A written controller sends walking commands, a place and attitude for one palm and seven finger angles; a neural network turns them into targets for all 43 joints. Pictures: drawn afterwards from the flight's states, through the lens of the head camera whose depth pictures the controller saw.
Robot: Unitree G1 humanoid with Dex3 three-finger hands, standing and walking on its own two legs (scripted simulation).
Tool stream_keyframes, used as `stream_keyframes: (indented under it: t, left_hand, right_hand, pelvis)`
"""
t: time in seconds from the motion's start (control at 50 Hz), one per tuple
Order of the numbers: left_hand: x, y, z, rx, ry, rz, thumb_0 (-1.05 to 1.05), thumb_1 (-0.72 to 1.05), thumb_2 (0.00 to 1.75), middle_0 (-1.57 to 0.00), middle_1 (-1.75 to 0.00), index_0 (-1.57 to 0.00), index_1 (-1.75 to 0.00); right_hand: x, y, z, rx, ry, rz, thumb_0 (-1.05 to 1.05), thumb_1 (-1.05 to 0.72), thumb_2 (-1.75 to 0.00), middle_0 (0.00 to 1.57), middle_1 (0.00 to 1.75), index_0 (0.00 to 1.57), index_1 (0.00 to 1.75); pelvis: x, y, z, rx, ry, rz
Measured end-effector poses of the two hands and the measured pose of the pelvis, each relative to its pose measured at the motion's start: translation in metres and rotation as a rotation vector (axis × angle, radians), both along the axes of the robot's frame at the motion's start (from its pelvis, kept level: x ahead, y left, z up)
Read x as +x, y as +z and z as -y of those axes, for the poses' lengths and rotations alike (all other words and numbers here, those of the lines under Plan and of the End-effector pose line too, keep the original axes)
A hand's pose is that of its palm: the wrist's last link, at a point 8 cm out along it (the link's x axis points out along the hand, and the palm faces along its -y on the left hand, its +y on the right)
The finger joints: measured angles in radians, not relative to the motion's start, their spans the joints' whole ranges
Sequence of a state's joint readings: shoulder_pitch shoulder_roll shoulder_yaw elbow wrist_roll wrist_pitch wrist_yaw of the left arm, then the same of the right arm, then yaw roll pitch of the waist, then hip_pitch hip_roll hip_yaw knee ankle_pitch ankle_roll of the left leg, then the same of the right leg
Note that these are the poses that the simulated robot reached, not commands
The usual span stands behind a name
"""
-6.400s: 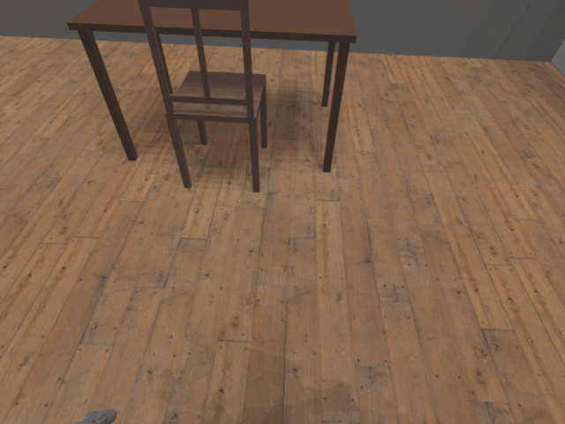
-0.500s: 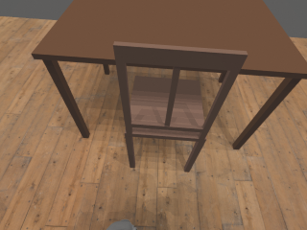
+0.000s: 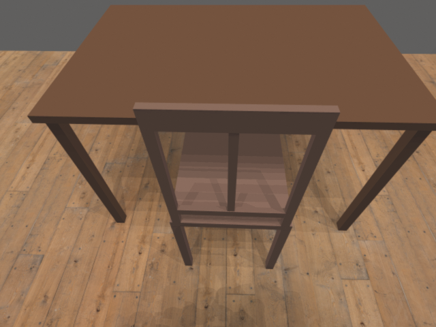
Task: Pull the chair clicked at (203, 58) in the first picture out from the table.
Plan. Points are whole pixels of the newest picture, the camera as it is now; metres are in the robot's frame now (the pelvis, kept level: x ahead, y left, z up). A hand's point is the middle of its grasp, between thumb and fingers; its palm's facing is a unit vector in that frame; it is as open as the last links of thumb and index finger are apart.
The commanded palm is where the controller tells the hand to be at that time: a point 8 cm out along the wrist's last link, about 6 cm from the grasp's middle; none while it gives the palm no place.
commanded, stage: come to a stop and stand still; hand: left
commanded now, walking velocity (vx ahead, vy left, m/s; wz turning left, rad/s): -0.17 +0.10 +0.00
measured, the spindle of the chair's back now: (232, 177) +0.47 -0.01 -0.07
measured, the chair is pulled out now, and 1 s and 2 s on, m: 0.00 0.00 0.00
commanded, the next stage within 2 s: look again from close up in 0.56 s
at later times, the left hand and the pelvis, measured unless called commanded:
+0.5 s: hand out of the picture -0.06 +0.25 -0.17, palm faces +0.04 -0.98 -0.18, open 7.4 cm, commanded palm none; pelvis -0.05 +0.06 +0.01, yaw +0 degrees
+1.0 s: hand out of the picture -0.03 +0.18 -0.17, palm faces +0.01 -0.97 -0.23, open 7.3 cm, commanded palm none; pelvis -0.05 +0.01 +0.00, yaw +0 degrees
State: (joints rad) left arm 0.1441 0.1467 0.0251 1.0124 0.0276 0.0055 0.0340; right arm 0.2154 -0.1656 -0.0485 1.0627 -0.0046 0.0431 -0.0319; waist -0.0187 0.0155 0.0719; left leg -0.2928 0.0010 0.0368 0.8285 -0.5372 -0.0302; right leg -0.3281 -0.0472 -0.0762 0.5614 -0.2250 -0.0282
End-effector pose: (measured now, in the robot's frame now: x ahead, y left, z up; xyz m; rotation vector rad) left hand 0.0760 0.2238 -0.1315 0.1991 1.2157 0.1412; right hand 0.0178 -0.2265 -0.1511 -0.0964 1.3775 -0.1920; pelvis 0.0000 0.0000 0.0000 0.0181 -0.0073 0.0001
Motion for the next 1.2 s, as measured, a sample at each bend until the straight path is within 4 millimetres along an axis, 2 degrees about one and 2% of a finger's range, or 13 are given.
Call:
stream_keyframes:
  t: [0.08,0.18,0.24,0.3,0.4,0.52,0.58,0.66,0.74,0.94,1.2]
  left_hand:
    - [-0.013,0.0,-0.012,-0.001,0.028,-0.005,0.0,0.91,0.9,-0.21,-0.3,-0.21,-0.3]
    - [-0.041,-0.011,-0.041,-0.004,0.048,-0.032,0.0,0.91,0.9,-0.21,-0.3,-0.21,-0.3]
    - [-0.061,-0.024,-0.061,-0.017,0.063,-0.056,0.0,0.91,0.9,-0.21,-0.3,-0.21,-0.3]
    - [-0.081,-0.021,-0.072,-0.027,0.08,-0.097,0.01,0.91,0.9,-0.2,-0.3,-0.2,-0.3]
    - [-0.114,-0.013,-0.079,-0.05,0.109,-0.144,0.01,0.91,0.9,-0.2,-0.3,-0.2,-0.29]
    - [-0.144,-0.01,-0.071,-0.054,0.088,-0.26,0.01,0.91,0.9,-0.2,-0.3,-0.2,-0.29]
    - [-0.146,-0.008,-0.061,-0.053,0.069,-0.281,0.01,0.91,0.9,-0.2,-0.3,-0.2,-0.29]
    - [-0.136,-0.006,-0.043,-0.038,0.04,-0.245,0.01,0.91,0.9,-0.2,-0.3,-0.2,-0.29]
    - [-0.127,-0.012,-0.025,-0.016,-0.008,-0.184,0.01,0.91,0.9,-0.2,-0.3,-0.2,-0.29]
    - [-0.109,-0.008,-0.011,-0.003,0.024,-0.091,0.02,0.93,0.9,-0.21,-0.3,-0.2,-0.3]
    - [-0.123,-0.005,0.006,-0.021,0.05,-0.159,0.01,0.91,0.9,-0.2,-0.3,-0.2,-0.3]
  right_hand:
    - [0.003,0.007,0.0,-0.027,0.031,0.0,0.0,-0.91,-0.9,0.2,0.3,0.19,0.3]
    - [0.004,0.015,-0.013,-0.066,0.055,0.061,0.0,-0.91,-0.9,0.2,0.3,0.19,0.3]
    - [-0.007,0.018,-0.028,-0.087,0.057,0.101,0.0,-0.91,-0.9,0.2,0.3,0.19,0.3]
    - [-0.023,0.028,-0.047,-0.081,0.065,0.093,0.0,-0.91,-0.9,0.2,0.3,0.19,0.3]
    - [-0.048,0.036,-0.065,-0.073,0.066,0.038,0.01,-0.93,-0.9,0.2,0.3,0.2,0.3]
    - [-0.07,0.035,-0.067,-0.063,0.02,0.009,0.01,-0.92,-0.9,0.2,0.3,0.2,0.3]
    - [-0.084,0.031,-0.064,-0.049,0.0,-0.02,0.01,-0.92,-0.9,0.2,0.3,0.2,0.3]
    - [-0.103,0.019,-0.052,-0.015,-0.021,-0.063,0.0,-0.91,-0.9,0.2,0.3,0.2,0.3]
    - [-0.108,-0.001,-0.037,0.017,-0.011,-0.069,0.0,-0.91,-0.9,0.2,0.3,0.2,0.3]
    - [-0.083,-0.003,-0.027,0.037,0.027,0.006,0.01,-0.92,-0.9,0.2,0.3,0.19,0.3]
    - [-0.058,0.004,-0.005,0.014,0.058,-0.002,0.01,-0.92,-0.9,0.2,0.3,0.19,0.3]
  pelvis:
    - [-0.013,0.003,-0.009,0.0,0.008,-0.004]
    - [-0.031,-0.001,-0.029,-0.013,0.012,-0.001]
    - [-0.04,-0.007,-0.043,-0.018,0.003,0.016]
    - [-0.042,0.001,-0.051,-0.026,0.004,0.021]
    - [-0.042,0.013,-0.059,-0.034,0.011,0.0]
    - [-0.046,0.015,-0.057,-0.024,-0.01,-0.019]
    - [-0.051,0.015,-0.052,-0.021,-0.015,-0.021]
    - [-0.056,0.011,-0.04,-0.012,-0.018,-0.026]
    - [-0.064,-0.003,-0.029,-0.033,-0.025,-0.026]
    - [-0.051,-0.002,-0.009,-0.016,-0.002,0.006]
    - [-0.039,0.003,0.004,-0.003,-0.003,-0.008]
